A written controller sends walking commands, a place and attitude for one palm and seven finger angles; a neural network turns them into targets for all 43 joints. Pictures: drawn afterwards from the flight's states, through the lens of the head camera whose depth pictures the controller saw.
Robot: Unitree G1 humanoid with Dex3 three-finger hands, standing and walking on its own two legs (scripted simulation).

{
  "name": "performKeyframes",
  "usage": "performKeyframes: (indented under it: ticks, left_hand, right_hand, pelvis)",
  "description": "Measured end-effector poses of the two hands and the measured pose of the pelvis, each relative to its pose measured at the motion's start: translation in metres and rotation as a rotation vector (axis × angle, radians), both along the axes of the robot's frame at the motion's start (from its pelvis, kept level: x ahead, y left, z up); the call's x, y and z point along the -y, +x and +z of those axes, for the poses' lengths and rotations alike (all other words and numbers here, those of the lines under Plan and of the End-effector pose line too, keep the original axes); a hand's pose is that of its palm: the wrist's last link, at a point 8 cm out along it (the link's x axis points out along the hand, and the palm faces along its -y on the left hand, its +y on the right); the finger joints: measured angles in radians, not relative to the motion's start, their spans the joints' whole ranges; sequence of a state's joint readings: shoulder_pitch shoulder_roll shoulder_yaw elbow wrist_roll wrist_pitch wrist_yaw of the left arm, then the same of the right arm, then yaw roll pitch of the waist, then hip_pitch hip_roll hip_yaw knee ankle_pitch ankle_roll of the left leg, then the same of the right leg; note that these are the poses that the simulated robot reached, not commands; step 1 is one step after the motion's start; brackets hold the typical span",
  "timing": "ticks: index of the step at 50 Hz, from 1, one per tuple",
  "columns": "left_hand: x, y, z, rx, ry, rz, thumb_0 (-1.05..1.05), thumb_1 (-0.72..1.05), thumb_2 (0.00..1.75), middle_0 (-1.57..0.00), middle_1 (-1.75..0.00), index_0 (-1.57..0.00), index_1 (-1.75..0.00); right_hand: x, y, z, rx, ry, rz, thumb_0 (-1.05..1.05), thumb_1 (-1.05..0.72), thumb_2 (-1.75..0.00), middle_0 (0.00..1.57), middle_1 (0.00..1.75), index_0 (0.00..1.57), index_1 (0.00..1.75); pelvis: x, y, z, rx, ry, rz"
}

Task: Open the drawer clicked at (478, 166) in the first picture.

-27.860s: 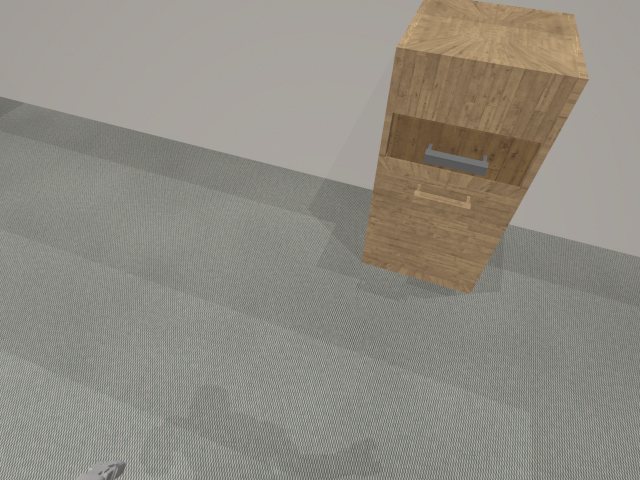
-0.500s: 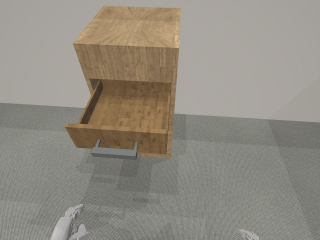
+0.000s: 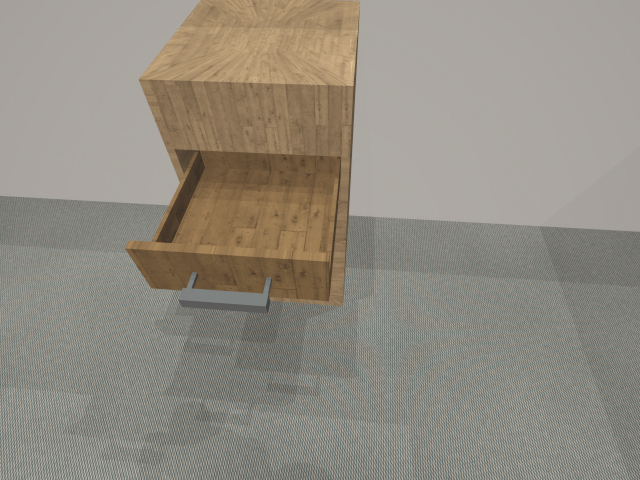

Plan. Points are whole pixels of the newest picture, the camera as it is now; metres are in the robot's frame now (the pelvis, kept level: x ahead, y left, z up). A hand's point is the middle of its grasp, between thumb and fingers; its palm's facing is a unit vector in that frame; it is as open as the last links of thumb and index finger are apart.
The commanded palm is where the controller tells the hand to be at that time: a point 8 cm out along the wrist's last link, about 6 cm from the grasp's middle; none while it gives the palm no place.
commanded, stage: let the arm hang, fingers relaxed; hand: left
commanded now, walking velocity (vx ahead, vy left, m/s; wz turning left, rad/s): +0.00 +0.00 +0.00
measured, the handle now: (228, 290) +0.46 +0.22 -0.17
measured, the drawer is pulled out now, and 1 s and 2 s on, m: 0.30 0.30 0.30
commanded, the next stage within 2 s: look to check the result in 0.40 s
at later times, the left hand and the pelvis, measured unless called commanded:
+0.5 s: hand out of the picture -0.01 +0.14 -0.17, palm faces +0.06 -0.98 -0.18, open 7.4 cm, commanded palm none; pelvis +0.01 -0.02 +0.00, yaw +0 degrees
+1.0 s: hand out of the picture +0.00 +0.14 -0.17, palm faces +0.05 -0.98 -0.18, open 7.4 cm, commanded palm none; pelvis +0.01 -0.02 +0.00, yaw +0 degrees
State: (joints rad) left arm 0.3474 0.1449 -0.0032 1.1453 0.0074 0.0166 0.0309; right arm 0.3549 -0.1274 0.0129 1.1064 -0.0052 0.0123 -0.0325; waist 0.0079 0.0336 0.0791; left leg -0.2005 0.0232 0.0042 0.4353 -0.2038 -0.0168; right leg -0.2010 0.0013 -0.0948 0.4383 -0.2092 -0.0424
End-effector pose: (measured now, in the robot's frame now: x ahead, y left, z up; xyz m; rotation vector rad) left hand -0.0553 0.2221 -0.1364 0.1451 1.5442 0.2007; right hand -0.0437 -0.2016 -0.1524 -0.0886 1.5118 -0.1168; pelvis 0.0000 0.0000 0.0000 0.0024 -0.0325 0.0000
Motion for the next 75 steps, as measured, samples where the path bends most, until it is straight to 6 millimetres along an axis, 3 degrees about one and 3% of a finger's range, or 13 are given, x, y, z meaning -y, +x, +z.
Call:
performKeyframes:
  ticks: [9,14,35,58,75]
  left_hand:
    - [0.025,0.04,-0.008,0.109,-0.04,-0.019,0.01,0.91,0.9,-0.2,-0.3,-0.2,-0.3]
    - [0.026,0.046,-0.009,0.118,-0.032,-0.02,0.02,0.93,0.9,-0.2,-0.3,-0.2,-0.3]
    - [0.038,0.04,-0.008,0.095,-0.043,0.001,0.01,0.91,0.9,-0.2,-0.3,-0.2,-0.3]
    - [0.034,0.053,-0.008,0.11,-0.035,-0.011,0.01,0.92,0.9,-0.2,-0.3,-0.2,-0.3]
    - [0.033,0.053,-0.008,0.108,-0.043,-0.011,0.01,0.91,0.9,-0.2,-0.3,-0.19,-0.3]
  right_hand:
    - [-0.012,-0.004,-0.002,0.006,0.035,-0.031,0.0,-0.91,-0.9,0.2,0.29,0.2,0.3]
    - [-0.01,-0.001,-0.002,0.019,0.031,-0.04,0.0,-0.91,-0.9,0.2,0.29,0.2,0.3]
    - [0.013,0.016,0.0,0.039,-0.007,-0.019,0.0,-0.91,-0.9,0.2,0.29,0.2,0.3]
    - [0.008,0.015,0.001,0.017,0.003,-0.032,0.0,-0.91,-0.9,0.2,0.29,0.2,0.3]
    - [0.007,0.021,0.002,0.032,-0.003,-0.028,0.0,-0.91,-0.9,0.2,0.29,0.2,0.3]
  pelvis:
    - [0.007,0.001,-0.001,0.001,0.002,-0.001]
    - [0.012,0.004,-0.001,0.003,0.002,0.0]
    - [0.02,0.007,-0.001,0.004,0.0,0.002]
    - [0.02,0.014,0.0,0.002,0.0,-0.001]
    - [0.017,0.015,0.001,0.003,-0.001,-0.002]
